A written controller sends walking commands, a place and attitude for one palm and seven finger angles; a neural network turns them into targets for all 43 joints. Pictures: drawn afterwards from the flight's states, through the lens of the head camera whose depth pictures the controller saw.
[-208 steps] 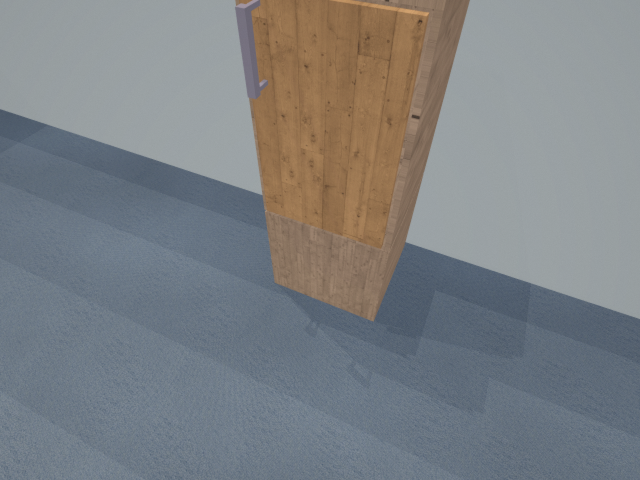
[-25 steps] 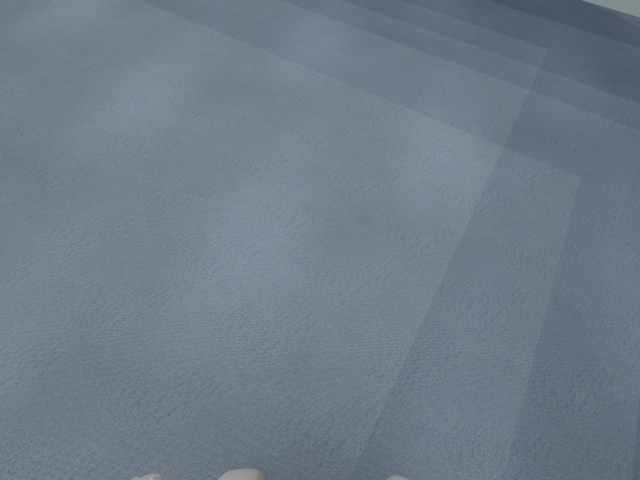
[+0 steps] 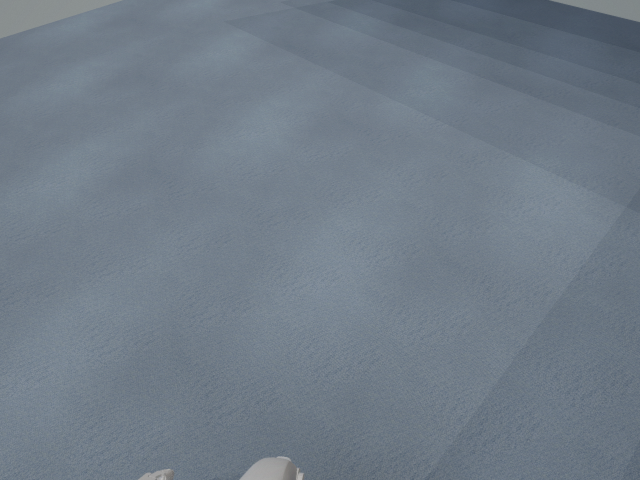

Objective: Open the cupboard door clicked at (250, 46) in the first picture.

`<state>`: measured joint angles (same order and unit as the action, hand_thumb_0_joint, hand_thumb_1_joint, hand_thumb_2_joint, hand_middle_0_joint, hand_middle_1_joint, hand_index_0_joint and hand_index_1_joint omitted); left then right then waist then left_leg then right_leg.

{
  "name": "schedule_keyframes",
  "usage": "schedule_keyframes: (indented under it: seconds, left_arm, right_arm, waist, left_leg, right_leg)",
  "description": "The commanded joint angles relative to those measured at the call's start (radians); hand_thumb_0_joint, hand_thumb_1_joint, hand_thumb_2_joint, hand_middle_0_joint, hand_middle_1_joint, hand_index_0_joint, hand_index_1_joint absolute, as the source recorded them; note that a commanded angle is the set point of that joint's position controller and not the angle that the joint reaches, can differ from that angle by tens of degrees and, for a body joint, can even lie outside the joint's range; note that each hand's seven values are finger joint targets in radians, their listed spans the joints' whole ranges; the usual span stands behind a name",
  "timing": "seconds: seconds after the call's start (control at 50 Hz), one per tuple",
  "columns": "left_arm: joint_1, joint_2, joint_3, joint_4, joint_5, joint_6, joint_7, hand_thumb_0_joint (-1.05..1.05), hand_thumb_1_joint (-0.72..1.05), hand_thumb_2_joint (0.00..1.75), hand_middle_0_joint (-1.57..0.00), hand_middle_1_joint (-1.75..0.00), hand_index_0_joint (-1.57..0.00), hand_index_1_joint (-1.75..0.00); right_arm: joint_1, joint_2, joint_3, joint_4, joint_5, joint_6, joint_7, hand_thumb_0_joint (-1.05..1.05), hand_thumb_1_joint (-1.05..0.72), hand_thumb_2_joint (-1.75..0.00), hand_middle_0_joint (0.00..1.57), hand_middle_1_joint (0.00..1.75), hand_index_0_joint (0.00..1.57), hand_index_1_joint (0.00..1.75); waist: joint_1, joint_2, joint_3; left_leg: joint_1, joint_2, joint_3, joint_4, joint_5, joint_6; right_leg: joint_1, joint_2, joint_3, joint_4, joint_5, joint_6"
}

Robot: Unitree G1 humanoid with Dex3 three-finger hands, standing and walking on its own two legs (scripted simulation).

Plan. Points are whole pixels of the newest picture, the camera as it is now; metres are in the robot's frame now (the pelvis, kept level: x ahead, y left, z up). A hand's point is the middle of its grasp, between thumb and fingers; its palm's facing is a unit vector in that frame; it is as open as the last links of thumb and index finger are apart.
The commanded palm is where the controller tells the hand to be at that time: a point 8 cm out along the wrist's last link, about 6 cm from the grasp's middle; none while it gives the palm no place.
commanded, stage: walk around to get in front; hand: left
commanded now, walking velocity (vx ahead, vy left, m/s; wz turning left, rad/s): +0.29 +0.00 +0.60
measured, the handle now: out of the picture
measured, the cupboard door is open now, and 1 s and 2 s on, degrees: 0 0 0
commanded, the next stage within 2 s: turn to face it in 0.98 s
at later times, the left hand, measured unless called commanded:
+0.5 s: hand out of the picture +0.06 +0.28 -0.19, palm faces +0.36 -0.91 -0.21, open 7.4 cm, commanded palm none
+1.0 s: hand (165, 320) +0.40 +0.31 -0.16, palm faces +0.35 -0.92 -0.19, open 7.4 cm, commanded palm none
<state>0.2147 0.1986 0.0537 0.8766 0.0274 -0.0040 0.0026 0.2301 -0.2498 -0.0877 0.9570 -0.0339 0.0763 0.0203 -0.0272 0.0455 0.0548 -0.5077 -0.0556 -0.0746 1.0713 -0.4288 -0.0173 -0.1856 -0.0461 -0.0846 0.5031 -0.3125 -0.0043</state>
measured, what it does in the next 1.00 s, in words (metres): walks ahead, turning left: left foot, then right foot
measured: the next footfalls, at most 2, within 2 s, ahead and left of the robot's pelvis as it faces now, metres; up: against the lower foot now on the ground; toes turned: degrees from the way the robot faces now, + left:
left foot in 0.36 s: +0.18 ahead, +0.18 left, +0.00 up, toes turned +23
right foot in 0.90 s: +0.48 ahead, +0.05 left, +0.00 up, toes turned +16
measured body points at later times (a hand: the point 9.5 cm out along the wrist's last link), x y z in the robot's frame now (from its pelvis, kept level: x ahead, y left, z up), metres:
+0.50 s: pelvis +0.13 +0.09 -0.01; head +0.17 +0.12 +0.43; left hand +0.04 +0.32 -0.17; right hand +0.33 -0.11 -0.14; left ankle +0.15 +0.17 -0.74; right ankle +0.10 -0.08 -0.64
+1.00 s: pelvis +0.36 +0.11 -0.01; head +0.40 +0.11 +0.44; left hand +0.38 +0.36 -0.14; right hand +0.35 -0.13 -0.16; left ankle +0.19 +0.18 -0.66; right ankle +0.44 +0.04 -0.74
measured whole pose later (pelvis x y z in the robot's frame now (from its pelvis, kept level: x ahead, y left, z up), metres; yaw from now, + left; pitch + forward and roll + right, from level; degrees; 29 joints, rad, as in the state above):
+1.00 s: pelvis +0.36 +0.11 -0.01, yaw +23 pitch -1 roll +1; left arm 0.14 0.15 0.05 0.94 0.03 -0.07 -0.01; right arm 0.43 -0.15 -0.05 1.14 -0.01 -0.02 -0.01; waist -0.06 0.02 0.10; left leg -0.25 -0.01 -0.01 1.09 -0.45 0.05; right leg -0.33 -0.04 -0.13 0.58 -0.24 -0.05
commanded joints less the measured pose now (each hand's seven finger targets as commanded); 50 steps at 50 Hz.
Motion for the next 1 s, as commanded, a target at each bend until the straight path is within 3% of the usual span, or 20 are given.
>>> schedule_keyframes:
  seconds: [0.0,0.12,0.22,0.26,0.3,0.32,0.34,0.36,0.38,0.44,0.5,0.64,0.8,0.84,0.86,0.88,0.9,0.92,0.94,0.98]
  left_arm:
    - [-0.015,0.147,0.04,-0.047,-0.008,-0.048,0.01,0.0,0.9,0.9,-0.2,-0.3,-0.2,-0.3]
    - [0.174,0.137,0.043,0.045,0.002,-0.065,0.017,0.0,0.9,0.9,-0.2,-0.3,-0.2,-0.3]
    - [0.236,0.156,0.045,0.082,0.009,-0.065,0.015,0.0,0.9,0.9,-0.2,-0.3,-0.2,-0.3]
    - [0.213,0.188,0.053,0.075,0.007,-0.066,0.012,0.0,0.9,0.9,-0.2,-0.3,-0.2,-0.3]
    - [0.181,0.214,0.055,0.071,-0.005,-0.068,0.006,0.0,0.9,0.9,-0.2,-0.3,-0.2,-0.3]
    - [0.168,0.181,0.05,0.057,-0.009,-0.069,-0.002,0.0,0.9,0.9,-0.2,-0.3,-0.2,-0.3]
    - [0.154,0.118,0.034,0.003,-0.021,-0.062,-0.021,0.0,0.9,0.9,-0.2,-0.3,-0.2,-0.3]
    - [0.041,0.134,0.029,-0.043,-0.017,-0.051,-0.011,0.0,0.9,0.9,-0.2,-0.3,-0.2,-0.3]
    - [-0.004,0.138,0.036,-0.052,-0.016,-0.052,-0.004,0.0,0.9,0.9,-0.2,-0.3,-0.2,-0.3]
    - [0.064,0.087,0.034,0.024,0.006,-0.03,-0.014,0.0,0.9,0.9,-0.2,-0.3,-0.2,-0.3]
    - [0.117,0.053,0.027,0.053,0.009,-0.01,-0.02,0.0,0.9,0.9,-0.2,-0.3,-0.2,-0.3]
    - [-0.05,0.057,0.025,0.002,0.003,-0.007,-0.029,0.0,0.9,0.9,-0.2,-0.3,-0.2,-0.3]
    - [-0.178,0.044,0.021,-0.043,-0.004,-0.035,-0.031,0.0,0.9,0.9,-0.2,-0.3,-0.2,-0.3]
    - [-0.043,0.066,0.03,-0.004,-0.001,-0.048,-0.028,0.0,0.9,0.9,-0.2,-0.3,-0.2,-0.3]
    - [0.113,0.1,0.04,0.047,0.002,-0.06,-0.023,0.0,0.9,0.9,-0.2,-0.3,-0.2,-0.3]
    - [0.29,0.185,0.065,0.099,0.014,-0.071,-0.009,0.0,0.9,0.9,-0.2,-0.3,-0.2,-0.3]
    - [0.359,0.245,0.074,0.129,0.005,-0.065,-0.004,0.0,0.9,0.9,-0.2,-0.3,-0.2,-0.3]
    - [0.282,0.208,0.067,0.106,-0.006,-0.059,0.004,0.0,0.9,0.9,-0.2,-0.3,-0.2,-0.3]
    - [0.196,0.158,0.055,0.094,-0.003,-0.061,0.005,0.0,0.9,0.9,-0.2,-0.3,-0.2,-0.3]
    - [0.082,0.078,0.028,0.071,-0.004,-0.068,0.009,0.0,0.9,0.9,-0.2,-0.3,-0.2,-0.3]
  right_arm:
    - [-0.056,-0.061,-0.014,-0.096,0.004,-0.041,0.029,0.0,-0.9,-0.9,0.2,0.3,0.2,0.3]
    - [-0.18,-0.022,0.005,-0.119,0.009,-0.052,0.04,0.0,-0.9,-0.9,0.2,0.3,0.2,0.3]
    - [-0.278,-0.004,0.027,-0.147,0.009,-0.068,0.048,0.0,-0.9,-0.9,0.2,0.3,0.2,0.3]
    - [-0.214,-0.018,0.028,-0.135,0.009,-0.082,0.043,0.0,-0.9,-0.9,0.2,0.3,0.2,0.3]
    - [-0.006,-0.06,0.012,-0.079,0.001,-0.097,0.029,0.0,-0.9,-0.9,0.2,0.3,0.2,0.3]
    - [0.154,-0.154,-0.011,-0.044,-0.003,-0.103,0.017,0.0,-0.9,-0.9,0.2,0.3,0.2,0.3]
    - [0.262,-0.295,-0.047,-0.022,-0.004,-0.112,-0.001,0.0,-0.9,-0.9,0.2,0.3,0.2,0.3]
    - [0.305,-0.312,-0.05,0.0,0.015,-0.104,-0.02,0.0,-0.9,-0.9,0.2,0.3,0.2,0.3]
    - [0.248,-0.284,-0.038,-0.005,0.015,-0.103,-0.026,0.0,-0.9,-0.9,0.2,0.3,0.2,0.3]
    - [0.035,-0.137,0.008,-0.062,0.011,-0.13,-0.036,0.0,-0.9,-0.9,0.2,0.3,0.2,0.3]
    - [0.032,-0.09,0.025,-0.041,0.015,-0.144,-0.039,0.0,-0.9,-0.9,0.2,0.3,0.2,0.3]
    - [0.113,-0.055,0.022,0.019,0.018,-0.149,-0.037,0.0,-0.9,-0.9,0.2,0.3,0.2,0.3]
    - [0.226,-0.059,0.019,0.097,0.004,-0.15,-0.045,0.0,-0.9,-0.9,0.2,0.3,0.2,0.3]
    - [0.22,-0.056,0.023,0.111,0.009,-0.148,-0.046,0.0,-0.9,-0.9,0.2,0.3,0.2,0.3]
    - [0.211,-0.051,0.025,0.112,0.017,-0.151,-0.043,0.0,-0.9,-0.9,0.2,0.3,0.2,0.3]
    - [0.223,-0.017,0.028,0.094,0.032,-0.158,-0.034,0.0,-0.9,-0.9,0.2,0.3,0.2,0.3]
    - [0.274,0.019,0.038,0.078,0.035,-0.163,-0.036,0.0,-0.9,-0.9,0.2,0.3,0.2,0.3]
    - [0.239,-0.019,0.028,0.084,0.032,-0.15,-0.034,0.0,-0.9,-0.9,0.2,0.3,0.2,0.3]
    - [0.175,0.006,0.024,0.084,0.027,-0.146,-0.029,0.0,-0.9,-0.9,0.2,0.3,0.2,0.3]
    - [0.136,0.05,0.03,0.084,0.019,-0.129,-0.021,0.0,-0.9,-0.9,0.2,0.3,0.2,0.3]
  waist:
    - [-0.005,-0.213,0.05]
    - [0.064,-0.199,0.033]
    - [0.091,-0.232,0.051]
    - [0.056,-0.228,0.012]
    - [-0.052,-0.168,-0.118]
    - [-0.131,-0.031,-0.233]
    - [-0.16,0.255,-0.327]
    - [-0.177,0.146,-0.352]
    - [-0.138,0.03,-0.258]
    - [-0.025,0.065,-0.041]
    - [0.022,0.063,-0.009]
    - [0.017,0.016,0.074]
    - [-0.018,0.022,0.075]
    - [0.046,-0.008,0.011]
    - [0.113,-0.059,-0.076]
    - [0.17,-0.23,-0.218]
    - [0.145,-0.368,-0.301]
    - [0.128,-0.256,-0.204]
    - [0.108,-0.241,-0.107]
    - [0.04,-0.108,0.0]
  left_leg:
    - [-0.185,0.093,0.035,0.177,0.168,-0.025]
    - [-0.253,0.118,0.113,-0.03,0.169,-0.019]
    - [-0.164,0.122,0.179,-0.304,0.112,0.016]
    - [-0.023,0.076,0.224,-0.389,0.062,0.049]
    - [0.313,-0.012,0.282,-0.512,0.143,0.081]
    - [0.617,0.094,0.129,-0.57,0.189,0.122]
    - [0.864,0.42,-0.388,-0.626,0.366,0.256]
    - [0.891,0.484,-0.464,-0.703,0.514,0.304]
    - [0.757,0.478,-0.369,-0.716,0.484,0.293]
    - [0.362,0.352,-0.179,-0.806,0.272,0.21]
    - [0.324,0.291,-0.086,-0.854,0.339,0.203]
    - [0.342,0.272,-0.072,-0.953,0.24,0.221]
    - [0.497,0.298,-0.044,-0.839,0.522,0.212]
    - [0.461,0.264,-0.008,-0.678,0.682,0.181]
    - [0.384,0.215,0.018,-0.49,0.706,0.15]
    - [0.162,0.102,0.099,-0.191,0.462,0.106]
    - [-0.023,-0.023,0.108,0.094,-0.116,0.074]
    - [-0.057,0.055,0.023,0.205,-0.096,0.089]
    - [-0.097,0.089,0.018,0.246,-0.015,0.088]
    - [-0.057,0.138,0.013,0.195,0.115,0.069]
  right_leg:
    - [0.034,-0.261,0.097,-0.347,-0.024,-0.058]
    - [0.27,-0.29,-0.03,-0.289,0.295,-0.068]
    - [0.305,-0.337,-0.102,-0.214,0.485,-0.071]
    - [0.291,-0.349,-0.141,-0.114,0.684,-0.068]
    - [0.186,-0.3,-0.226,0.166,0.797,-0.03]
    - [-0.025,-0.259,-0.217,0.437,0.544,0.01]
    - [-0.418,-0.077,-0.162,0.756,-0.229,0.069]
    - [-0.519,-0.064,0.003,0.877,-0.266,0.045]
    - [-0.513,-0.101,0.043,0.902,-0.203,0.032]
    - [-0.414,-0.155,0.081,0.769,-0.05,0.043]
    - [-0.382,-0.123,0.061,0.661,0.044,0.055]
    - [-0.435,-0.109,0.069,0.402,0.232,0.057]
    - [-0.34,-0.037,0.018,0.124,0.148,-0.004]
    - [-0.124,0.008,-0.01,0.031,0.159,-0.026]
    - [0.106,0.003,0.016,-0.013,0.192,-0.044]
    - [0.402,-0.204,0.263,-0.061,0.167,-0.108]
    - [0.51,-0.423,0.575,-0.181,0.233,-0.196]
    - [0.377,-0.421,0.543,-0.232,0.095,-0.203]
    - [0.245,-0.389,0.498,-0.273,0.025,-0.178]
    - [0.039,-0.324,0.246,-0.292,0.168,-0.129]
